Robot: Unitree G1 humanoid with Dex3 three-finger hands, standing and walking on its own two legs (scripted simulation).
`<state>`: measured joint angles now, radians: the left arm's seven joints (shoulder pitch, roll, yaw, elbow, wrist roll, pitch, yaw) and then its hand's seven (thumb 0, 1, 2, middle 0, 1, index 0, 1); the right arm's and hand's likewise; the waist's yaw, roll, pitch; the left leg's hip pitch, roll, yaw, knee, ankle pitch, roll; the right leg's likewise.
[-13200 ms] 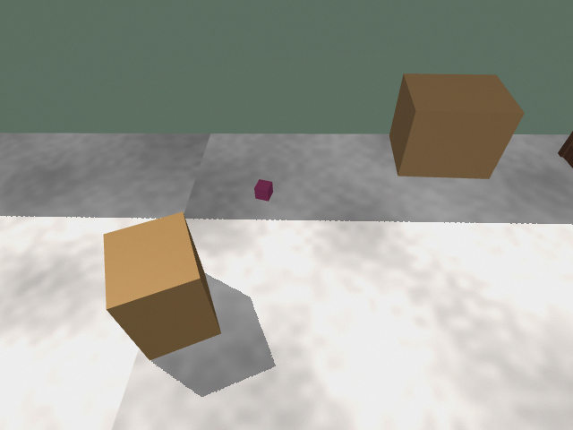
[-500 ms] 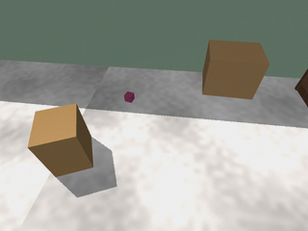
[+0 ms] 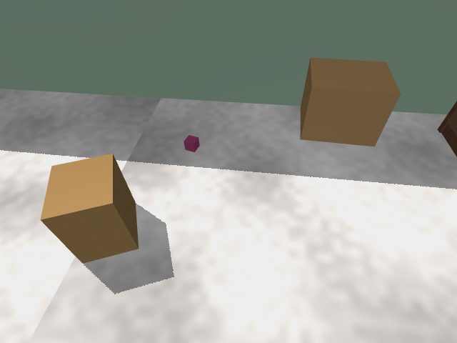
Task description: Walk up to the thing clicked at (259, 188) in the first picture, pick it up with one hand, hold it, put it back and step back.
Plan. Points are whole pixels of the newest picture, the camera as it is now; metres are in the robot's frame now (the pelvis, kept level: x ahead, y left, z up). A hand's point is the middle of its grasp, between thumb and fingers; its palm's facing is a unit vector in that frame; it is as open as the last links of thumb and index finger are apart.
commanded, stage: stand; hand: left
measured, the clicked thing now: (191, 143) +1.44 +0.24 -0.75
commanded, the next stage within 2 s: walk up in 1.04 s
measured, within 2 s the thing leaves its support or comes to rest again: neither
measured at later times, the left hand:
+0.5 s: hand out of the picture +0.07 +0.25 -0.15, palm faces -0.02 -0.94 -0.35, open 7.4 cm
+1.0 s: hand out of the picture +0.07 +0.25 -0.15, palm faces -0.02 -0.94 -0.34, open 7.4 cm
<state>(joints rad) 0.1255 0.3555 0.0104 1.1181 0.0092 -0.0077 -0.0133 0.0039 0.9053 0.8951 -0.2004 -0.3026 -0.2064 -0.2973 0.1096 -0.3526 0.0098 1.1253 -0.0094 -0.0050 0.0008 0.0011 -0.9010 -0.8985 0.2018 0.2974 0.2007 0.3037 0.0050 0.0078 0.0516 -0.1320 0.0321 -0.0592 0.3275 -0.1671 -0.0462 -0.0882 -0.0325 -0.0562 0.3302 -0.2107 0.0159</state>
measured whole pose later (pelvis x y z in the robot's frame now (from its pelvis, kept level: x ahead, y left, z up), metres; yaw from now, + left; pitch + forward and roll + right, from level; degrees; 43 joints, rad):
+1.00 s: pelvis +0.00 +0.00 +0.00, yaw -1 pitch -2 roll +0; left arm 0.13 0.35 0.01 1.12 0.01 -0.01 -0.01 0.00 0.91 0.90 -0.20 -0.30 -0.21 -0.30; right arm 0.12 -0.36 0.01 1.12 -0.01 -0.01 0.00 0.00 -0.90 -0.90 0.20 0.30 0.20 0.30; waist 0.01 0.01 0.05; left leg -0.12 0.04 -0.05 0.32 -0.17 -0.05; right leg -0.09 -0.03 -0.05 0.33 -0.21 0.01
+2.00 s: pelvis +0.35 +0.03 -0.02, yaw +0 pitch -2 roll +1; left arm 0.17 0.37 0.07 0.88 0.00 -0.08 -0.07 0.00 0.91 0.89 -0.20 -0.30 -0.21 -0.30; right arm 0.32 -0.41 -0.06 0.92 -0.01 -0.05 0.03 0.01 -0.90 -0.90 0.20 0.30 0.20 0.30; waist 0.00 0.03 0.09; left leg -0.24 0.03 0.01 1.09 -0.46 0.02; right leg -0.32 -0.04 -0.06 0.60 -0.25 -0.03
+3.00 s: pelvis +0.76 -0.02 -0.01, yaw +1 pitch -3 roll +1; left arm 0.32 0.37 0.05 0.86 0.00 -0.10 -0.05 0.00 0.90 0.89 -0.20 -0.30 -0.21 -0.30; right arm 0.28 -0.44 -0.05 0.87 0.01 -0.04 0.05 0.00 -0.90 -0.90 0.20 0.30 0.20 0.30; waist 0.03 0.08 0.08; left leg -0.47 0.03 -0.05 1.03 -0.31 0.02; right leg -0.20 -0.03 -0.08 0.49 -0.23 -0.04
